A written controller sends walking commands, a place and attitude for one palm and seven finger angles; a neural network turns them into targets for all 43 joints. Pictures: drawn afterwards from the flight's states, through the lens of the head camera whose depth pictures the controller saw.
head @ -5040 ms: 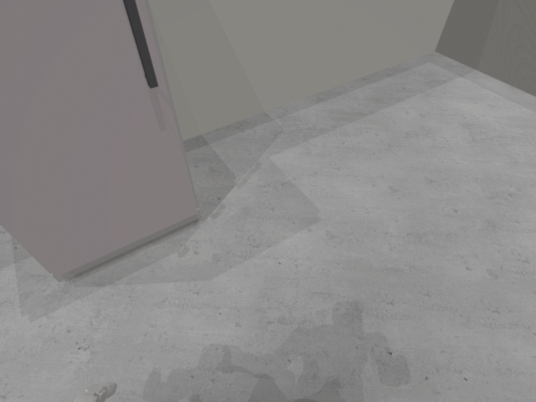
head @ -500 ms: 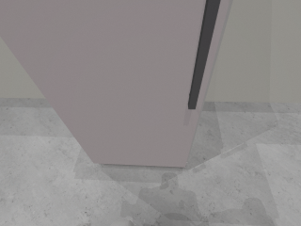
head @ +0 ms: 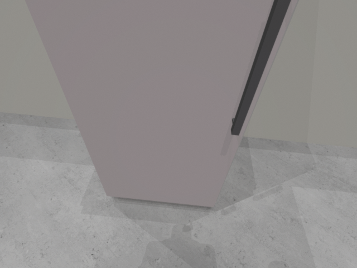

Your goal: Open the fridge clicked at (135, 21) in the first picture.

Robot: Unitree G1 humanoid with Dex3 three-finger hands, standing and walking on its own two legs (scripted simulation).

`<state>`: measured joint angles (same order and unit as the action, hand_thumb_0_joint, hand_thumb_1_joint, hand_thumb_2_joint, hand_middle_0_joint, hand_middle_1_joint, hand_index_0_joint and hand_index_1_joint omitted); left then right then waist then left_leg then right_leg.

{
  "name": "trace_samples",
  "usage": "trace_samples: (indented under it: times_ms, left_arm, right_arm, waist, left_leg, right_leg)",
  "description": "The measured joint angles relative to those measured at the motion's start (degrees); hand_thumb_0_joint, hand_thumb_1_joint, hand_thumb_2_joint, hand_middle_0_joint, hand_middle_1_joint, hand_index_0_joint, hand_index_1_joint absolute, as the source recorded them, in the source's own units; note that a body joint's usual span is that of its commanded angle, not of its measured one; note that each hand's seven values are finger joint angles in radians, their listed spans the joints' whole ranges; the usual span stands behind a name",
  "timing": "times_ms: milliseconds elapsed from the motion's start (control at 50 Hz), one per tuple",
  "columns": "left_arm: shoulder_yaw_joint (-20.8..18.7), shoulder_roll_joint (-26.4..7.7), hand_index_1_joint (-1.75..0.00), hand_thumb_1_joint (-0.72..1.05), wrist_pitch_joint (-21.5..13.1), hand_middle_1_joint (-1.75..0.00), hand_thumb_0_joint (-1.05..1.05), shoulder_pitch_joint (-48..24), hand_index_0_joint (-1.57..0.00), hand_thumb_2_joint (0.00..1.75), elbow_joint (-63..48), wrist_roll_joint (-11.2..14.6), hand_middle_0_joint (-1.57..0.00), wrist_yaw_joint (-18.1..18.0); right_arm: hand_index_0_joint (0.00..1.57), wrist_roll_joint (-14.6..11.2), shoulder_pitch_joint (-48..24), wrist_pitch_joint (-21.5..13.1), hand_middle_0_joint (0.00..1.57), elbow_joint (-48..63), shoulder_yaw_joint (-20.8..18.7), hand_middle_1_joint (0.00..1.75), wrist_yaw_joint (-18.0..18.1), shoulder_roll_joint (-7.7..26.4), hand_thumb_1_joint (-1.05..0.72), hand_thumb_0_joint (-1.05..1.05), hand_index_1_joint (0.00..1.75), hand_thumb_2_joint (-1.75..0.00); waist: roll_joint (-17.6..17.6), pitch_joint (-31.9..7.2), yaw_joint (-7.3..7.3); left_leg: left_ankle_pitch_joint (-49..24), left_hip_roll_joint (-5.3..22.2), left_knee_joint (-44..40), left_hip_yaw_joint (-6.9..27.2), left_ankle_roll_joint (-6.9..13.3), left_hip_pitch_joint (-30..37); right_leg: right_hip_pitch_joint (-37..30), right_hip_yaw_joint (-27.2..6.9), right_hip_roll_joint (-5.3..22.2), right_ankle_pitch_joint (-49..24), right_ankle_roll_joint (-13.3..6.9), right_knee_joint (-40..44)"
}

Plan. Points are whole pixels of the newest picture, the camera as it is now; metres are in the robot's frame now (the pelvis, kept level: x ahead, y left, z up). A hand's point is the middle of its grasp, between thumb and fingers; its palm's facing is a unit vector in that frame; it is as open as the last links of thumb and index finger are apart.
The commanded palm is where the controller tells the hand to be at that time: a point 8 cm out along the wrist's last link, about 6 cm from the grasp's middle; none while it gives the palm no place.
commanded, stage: come to a stop and stand still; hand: right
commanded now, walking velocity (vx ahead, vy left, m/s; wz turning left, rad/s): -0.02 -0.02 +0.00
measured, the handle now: (255, 66) +0.54 -0.15 +0.20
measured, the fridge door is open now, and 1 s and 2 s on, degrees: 0 0 0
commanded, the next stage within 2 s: look again from close up in 0.64 s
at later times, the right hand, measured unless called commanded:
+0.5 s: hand out of the picture +0.05 -0.26 -0.18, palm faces +0.00 +0.96 -0.27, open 7.4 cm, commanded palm none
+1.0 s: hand out of the picture +0.01 -0.21 -0.18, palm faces -0.01 +0.98 -0.20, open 7.4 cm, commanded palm none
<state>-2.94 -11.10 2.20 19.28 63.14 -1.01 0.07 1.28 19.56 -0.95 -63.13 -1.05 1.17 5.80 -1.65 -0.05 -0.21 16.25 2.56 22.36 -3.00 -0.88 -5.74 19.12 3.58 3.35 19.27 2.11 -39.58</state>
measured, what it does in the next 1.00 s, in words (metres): steps on the spot: right foot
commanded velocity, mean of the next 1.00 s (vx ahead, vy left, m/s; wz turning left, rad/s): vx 0.00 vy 0.00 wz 0.00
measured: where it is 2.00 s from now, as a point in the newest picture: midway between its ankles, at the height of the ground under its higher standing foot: outside the picture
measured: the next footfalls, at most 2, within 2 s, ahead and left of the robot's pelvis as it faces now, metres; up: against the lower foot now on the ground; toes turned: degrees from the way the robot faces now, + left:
right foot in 0.08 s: +0.05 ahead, -0.14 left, +0.00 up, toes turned -6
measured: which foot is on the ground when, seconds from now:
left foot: down 0.00-1.00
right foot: up 0.00-0.06, down 0.08-1.00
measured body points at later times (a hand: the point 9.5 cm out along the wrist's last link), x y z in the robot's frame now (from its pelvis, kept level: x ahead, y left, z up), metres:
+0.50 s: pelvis +0.02 -0.07 -0.01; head +0.04 -0.06 +0.44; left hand +0.06 +0.17 -0.17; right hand +0.05 -0.31 -0.16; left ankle -0.05 +0.11 -0.74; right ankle +0.01 -0.13 -0.74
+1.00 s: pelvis +0.01 -0.03 -0.01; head +0.02 -0.03 +0.44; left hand +0.02 +0.20 -0.16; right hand +0.01 -0.26 -0.16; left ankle -0.05 +0.11 -0.74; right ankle +0.01 -0.13 -0.74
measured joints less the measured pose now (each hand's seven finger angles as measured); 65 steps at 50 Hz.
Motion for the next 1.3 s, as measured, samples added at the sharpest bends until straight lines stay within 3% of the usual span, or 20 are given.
trace_samples:
  times_ms: [40, 80, 160, 220, 280, 380, 500, 740, 1300]
  left_arm:
    - [0.21, 0.05, -0.30, 0.91, -0.18, -0.30, 0.01, -0.12, -0.20, 0.90, 0.20, 0.14, -0.20, -0.32]
    - [0.50, 0.11, -0.30, 0.91, -0.98, -0.30, 0.01, -0.44, -0.20, 0.90, 0.25, 0.32, -0.20, -0.70]
    - [1.50, 1.16, -0.30, 0.91, -1.46, -0.30, 0.01, -2.43, -0.20, 0.90, -2.44, 0.06, -0.20, -0.62]
    - [2.13, 1.89, -0.30, 0.92, -2.90, -0.30, 0.01, -2.93, -0.20, 0.90, -4.38, -0.11, -0.20, -0.80]
    - [2.40, 1.51, -0.30, 0.94, -3.15, -0.30, 0.02, -3.06, -0.20, 0.90, -4.62, 0.05, -0.20, -1.68]
    - [2.52, 0.46, -0.30, 0.96, -2.75, -0.30, 0.02, -4.30, -0.20, 0.90, -4.04, 0.27, -0.20, -2.10]
    - [2.97, 0.41, -0.30, 0.95, -3.27, -0.30, 0.01, -5.58, -0.20, 0.90, -4.35, 0.22, -0.20, -1.79]
    - [3.16, 0.55, -0.30, 0.92, -2.64, -0.30, 0.01, -5.83, -0.20, 0.90, -3.32, 0.26, -0.20, -1.13]
    - [2.91, 1.30, -0.30, 0.91, -2.42, -0.30, 0.01, -5.96, -0.20, 0.90, 0.03, 0.67, -0.20, -1.21]
  right_arm:
    - [0.21, 0.01, -0.10, -0.19, 0.20, -0.19, -0.03, 0.30, 0.14, -0.21, -0.91, 0.00, 0.30, -0.90]
    - [0.21, -0.23, -0.19, -0.07, 0.20, -0.66, -0.01, 0.30, 0.30, -0.28, -0.91, 0.00, 0.30, -0.90]
    - [0.20, -0.03, -0.04, -0.44, 0.20, -0.69, 0.71, 0.30, 1.50, 0.54, -0.91, 0.00, 0.30, -0.90]
    - [0.21, -0.05, -0.71, 0.07, 0.20, -0.43, 1.13, 0.30, 1.22, 1.68, -0.91, 0.00, 0.30, -0.90]
    - [0.20, -0.28, -1.67, 0.09, 0.20, 0.13, 1.29, 0.30, 1.29, 2.85, -0.91, 0.01, 0.30, -0.90]
    - [0.20, -0.47, -3.11, -0.21, 0.20, 0.99, 1.29, 0.30, 1.53, 4.16, -0.91, 0.00, 0.30, -0.90]
    - [0.20, -0.46, -5.46, 0.67, 0.20, 2.44, 1.19, 0.30, 1.63, 5.81, -0.91, 0.00, 0.30, -0.90]
    - [0.20, -0.35, -5.98, 1.20, 0.20, 3.32, 1.75, 0.30, 0.98, 5.43, -0.91, 0.00, 0.30, -0.90]
    - [0.20, -0.46, -2.74, 0.16, 0.20, 0.38, 2.00, 0.30, 0.60, 4.07, -0.91, 0.00, 0.30, -0.90]
  waist:
    - [0.14, 0.88, -0.37]
    - [0.04, 1.64, -0.53]
    - [1.57, 2.97, -0.09]
    - [1.98, 2.99, 0.48]
    - [1.53, 2.53, 0.11]
    - [0.33, 1.27, -0.20]
    - [1.14, 0.92, 0.24]
    - [1.95, 1.35, 0.37]
    - [2.19, 1.35, -0.13]
  left_leg:
    - [0.77, 0.22, 1.18, -0.52, -0.43, -0.48]
    - [2.22, 0.19, 3.60, -1.00, -1.13, -1.40]
    - [4.09, 1.07, 6.78, -0.52, -2.10, -3.50]
    - [6.06, 2.05, 9.81, 0.24, 0.11, -5.35]
    - [6.62, 1.83, 11.39, 1.17, 1.69, -5.95]
    - [6.34, 2.87, 9.64, 2.67, -1.59, -4.35]
    - [5.83, 3.73, 9.04, 3.57, -1.74, -3.86]
    - [4.17, 3.11, 7.01, 3.56, -3.28, -3.44]
    - [2.84, -0.84, 5.23, 1.31, 0.43, -2.50]
  right_leg:
    - [-1.75, 0.36, 0.05, -0.35, 0.19, 3.69]
    - [-4.57, 0.37, 0.15, -5.79, -0.11, 9.97]
    - [-1.56, 0.88, -0.39, -1.46, -2.77, 4.54]
    - [-0.42, 1.41, -1.60, 0.10, -4.15, 2.99]
    - [-0.88, 2.16, -2.89, 0.58, -5.22, 2.94]
    - [-2.82, 3.50, -3.87, 0.78, -5.89, 4.41]
    - [-4.57, 4.49, -4.80, -0.52, -6.28, 7.11]
    - [-5.51, 4.45, -4.22, -2.88, -5.24, 10.05]
    - [-6.15, 1.99, -0.62, -5.38, -1.38, 12.27]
